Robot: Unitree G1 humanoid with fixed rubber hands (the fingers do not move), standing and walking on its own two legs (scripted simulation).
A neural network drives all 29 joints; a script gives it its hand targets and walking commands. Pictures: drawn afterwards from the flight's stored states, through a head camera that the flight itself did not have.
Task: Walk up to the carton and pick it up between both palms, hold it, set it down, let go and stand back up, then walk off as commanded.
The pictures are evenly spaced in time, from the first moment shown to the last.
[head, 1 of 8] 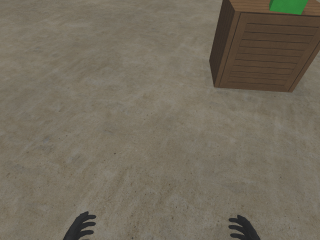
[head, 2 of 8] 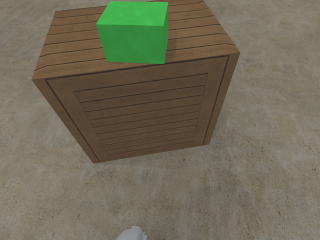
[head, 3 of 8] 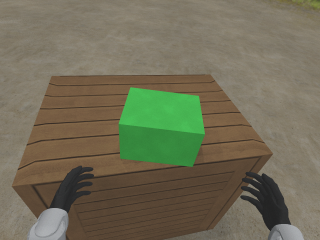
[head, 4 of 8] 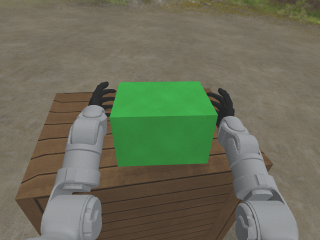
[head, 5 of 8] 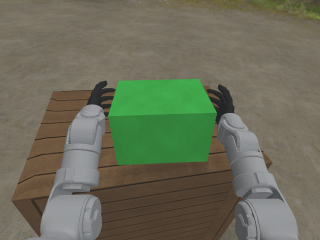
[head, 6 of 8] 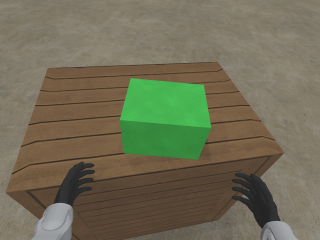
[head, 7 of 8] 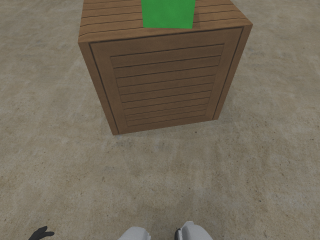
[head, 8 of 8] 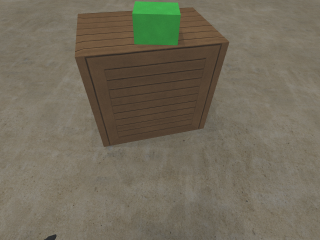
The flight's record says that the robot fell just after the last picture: no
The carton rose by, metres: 0.14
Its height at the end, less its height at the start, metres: +0.00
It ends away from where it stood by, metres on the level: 0.03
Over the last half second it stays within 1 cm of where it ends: yes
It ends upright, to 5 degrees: yes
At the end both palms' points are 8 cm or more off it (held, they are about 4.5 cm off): yes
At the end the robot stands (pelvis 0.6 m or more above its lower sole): yes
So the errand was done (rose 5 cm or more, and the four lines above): yes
